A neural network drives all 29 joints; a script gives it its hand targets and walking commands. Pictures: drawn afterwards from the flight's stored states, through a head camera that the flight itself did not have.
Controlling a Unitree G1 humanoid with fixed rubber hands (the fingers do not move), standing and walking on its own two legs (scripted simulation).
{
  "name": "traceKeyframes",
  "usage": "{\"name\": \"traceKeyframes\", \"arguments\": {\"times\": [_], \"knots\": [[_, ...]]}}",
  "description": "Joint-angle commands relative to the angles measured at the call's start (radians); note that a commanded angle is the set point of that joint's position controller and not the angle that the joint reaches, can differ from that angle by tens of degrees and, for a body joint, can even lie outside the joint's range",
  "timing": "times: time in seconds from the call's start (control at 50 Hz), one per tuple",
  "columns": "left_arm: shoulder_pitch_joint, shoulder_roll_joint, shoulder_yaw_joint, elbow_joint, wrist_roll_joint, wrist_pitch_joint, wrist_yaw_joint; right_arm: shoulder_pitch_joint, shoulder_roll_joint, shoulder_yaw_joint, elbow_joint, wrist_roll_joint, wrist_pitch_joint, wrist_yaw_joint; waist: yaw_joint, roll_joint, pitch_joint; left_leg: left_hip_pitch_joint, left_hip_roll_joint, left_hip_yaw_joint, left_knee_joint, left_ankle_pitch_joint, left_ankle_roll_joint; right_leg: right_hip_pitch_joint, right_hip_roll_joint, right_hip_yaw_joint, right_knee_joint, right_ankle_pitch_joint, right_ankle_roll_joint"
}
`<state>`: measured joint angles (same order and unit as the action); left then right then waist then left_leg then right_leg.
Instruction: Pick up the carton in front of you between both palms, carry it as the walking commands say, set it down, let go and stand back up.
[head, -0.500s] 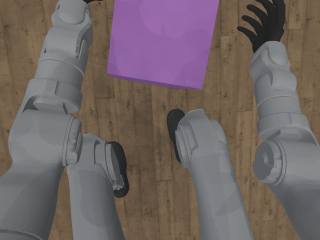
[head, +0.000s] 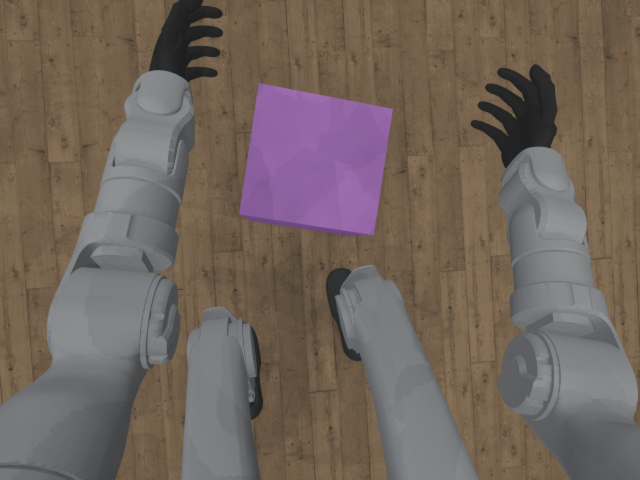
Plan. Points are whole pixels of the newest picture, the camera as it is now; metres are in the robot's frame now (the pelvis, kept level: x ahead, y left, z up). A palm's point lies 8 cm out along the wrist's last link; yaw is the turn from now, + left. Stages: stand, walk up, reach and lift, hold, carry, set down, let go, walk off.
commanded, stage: set down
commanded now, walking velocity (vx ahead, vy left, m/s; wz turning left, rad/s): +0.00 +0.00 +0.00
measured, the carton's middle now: (310, 173) +0.47 -0.09 -0.40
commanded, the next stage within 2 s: let go in 0.28 s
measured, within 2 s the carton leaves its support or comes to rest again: neither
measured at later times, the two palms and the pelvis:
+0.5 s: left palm (94, 61) +0.51 +0.09 +0.03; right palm (617, 134) +0.39 -0.28 +0.03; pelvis +0.03 -0.01 +0.13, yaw +1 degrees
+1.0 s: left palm out of the picture +0.36 +0.17 +0.14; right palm out of the picture +0.27 -0.26 +0.16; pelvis +0.11 -0.02 +0.23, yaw -1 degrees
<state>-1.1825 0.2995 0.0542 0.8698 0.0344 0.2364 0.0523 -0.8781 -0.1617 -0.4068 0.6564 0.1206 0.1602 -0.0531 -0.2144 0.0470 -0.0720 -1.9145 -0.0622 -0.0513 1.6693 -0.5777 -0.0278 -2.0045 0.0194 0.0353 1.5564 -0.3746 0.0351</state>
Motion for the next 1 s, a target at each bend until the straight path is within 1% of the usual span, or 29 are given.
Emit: {"name": "traceKeyframes", "arguments": {"times": [0.0,0.18,0.24,0.3,0.34,0.4,0.44,0.48,0.54,0.6,0.66,0.7,0.74,0.84,0.9,0.98], "knots": [[-0.256,0.045,0.024,-0.117,0.018,-0.016,-0.005,-0.114,-0.127,-0.020,-0.106,-0.007,-0.015,0.014,-0.058,0.153,-1.032,0.512,-0.058,0.106,-0.240,0.222,-0.004,0.735,0.048,-0.165,-0.158,0.408,0.044],[-0.188,0.028,0.062,-0.091,0.044,-0.031,-0.027,-0.076,-0.108,-0.041,-0.104,-0.059,-0.029,0.033,-0.052,0.117,-0.978,0.630,-0.049,0.080,-0.428,0.265,-0.002,0.851,0.044,-0.156,-0.328,0.425,0.044],[-0.176,0.021,0.068,-0.065,0.046,-0.036,-0.036,-0.073,-0.094,-0.044,-0.080,-0.070,-0.034,0.038,-0.049,0.110,-0.921,0.652,-0.045,0.071,-0.485,0.254,0.000,0.870,0.041,-0.152,-0.381,0.403,0.043],[-0.134,0.007,0.087,-0.047,0.058,-0.047,-0.038,-0.049,-0.081,-0.037,-0.070,-0.089,-0.045,0.046,-0.035,0.100,-0.914,0.689,-0.043,0.067,-0.540,0.266,-0.001,0.921,0.038,-0.148,-0.428,0.400,0.042],[-0.071,-0.015,0.101,-0.055,0.073,-0.055,-0.030,0.001,-0.077,-0.025,-0.078,-0.105,-0.051,0.057,-0.025,0.092,-0.946,0.734,-0.044,0.067,-0.574,0.303,-0.005,0.986,0.038,-0.146,-0.455,0.431,0.039],[0.065,-0.067,0.119,-0.107,0.100,-0.066,-0.005,0.115,-0.076,-0.002,-0.108,-0.132,-0.060,0.081,-0.013,0.076,-0.988,0.813,-0.046,0.065,-0.633,0.375,-0.014,1.105,0.038,-0.141,-0.501,0.498,0.029],[0.172,-0.107,0.131,-0.170,0.115,-0.075,0.020,0.204,-0.082,0.020,-0.139,-0.147,-0.068,0.101,-0.002,0.062,-0.994,0.867,-0.047,0.062,-0.679,0.417,-0.021,1.194,0.039,-0.133,-0.536,0.534,0.018],[0.276,-0.144,0.140,-0.249,0.127,-0.085,0.053,0.282,-0.099,0.048,-0.178,-0.160,-0.078,0.122,0.014,0.046,-0.964,0.906,-0.047,0.060,-0.732,0.432,-0.028,1.284,0.039,-0.119,-0.572,0.546,0.005],[0.391,-0.184,0.136,-0.363,0.127,-0.103,0.088,0.372,-0.123,0.098,-0.221,-0.167,-0.092,0.152,0.027,0.021,-0.847,0.938,-0.044,0.059,-0.812,0.377,-0.034,1.383,0.036,-0.098,-0.635,0.497,-0.008],[0.507,-0.194,0.130,-0.429,0.114,-0.125,0.099,0.476,-0.132,0.161,-0.237,-0.157,-0.100,0.172,0.039,0.000,-0.710,0.970,-0.040,0.069,-0.882,0.290,-0.031,1.476,0.028,-0.077,-0.707,0.419,-0.011],[0.633,-0.183,0.120,-0.442,0.095,-0.151,0.092,0.599,-0.130,0.223,-0.240,-0.140,-0.110,0.181,0.054,-0.027,-0.590,1.003,-0.036,0.072,-0.938,0.235,-0.019,1.569,0.019,-0.051,-0.771,0.369,-0.007],[0.715,-0.170,0.109,-0.428,0.082,-0.171,0.079,0.677,-0.127,0.259,-0.248,-0.128,-0.119,0.182,0.064,-0.049,-0.527,1.025,-0.033,0.071,-0.966,0.229,-0.009,1.634,0.014,-0.032,-0.806,0.372,-0.004],[0.795,-0.157,0.098,-0.407,0.071,-0.190,0.063,0.752,-0.124,0.288,-0.263,-0.116,-0.130,0.179,0.072,-0.073,-0.479,1.042,-0.032,0.069,-0.992,0.237,0.000,1.706,0.010,-0.011,-0.835,0.413,-0.001],[0.983,-0.116,0.084,-0.376,0.056,-0.229,0.027,0.935,-0.115,0.345,-0.331,-0.088,-0.151,0.153,0.090,-0.117,-0.394,1.124,-0.027,0.060,-1.065,0.293,0.016,1.884,-0.002,0.034,-0.897,0.591,0.009],[1.073,-0.095,0.080,-0.387,0.051,-0.244,0.012,1.008,-0.120,0.366,-0.365,-0.080,-0.155,0.138,0.109,-0.108,-0.338,1.219,-0.021,0.052,-1.120,0.341,0.021,1.946,-0.003,0.038,-0.936,0.653,0.010],[1.172,-0.076,0.073,-0.408,0.046,-0.255,-0.006,1.054,-0.127,0.379,-0.376,-0.071,-0.160,0.127,0.147,-0.063,-0.239,1.371,-0.009,0.042,-1.193,0.409,0.021,1.966,0.005,0.022,-1.002,0.628,0.007]]}}
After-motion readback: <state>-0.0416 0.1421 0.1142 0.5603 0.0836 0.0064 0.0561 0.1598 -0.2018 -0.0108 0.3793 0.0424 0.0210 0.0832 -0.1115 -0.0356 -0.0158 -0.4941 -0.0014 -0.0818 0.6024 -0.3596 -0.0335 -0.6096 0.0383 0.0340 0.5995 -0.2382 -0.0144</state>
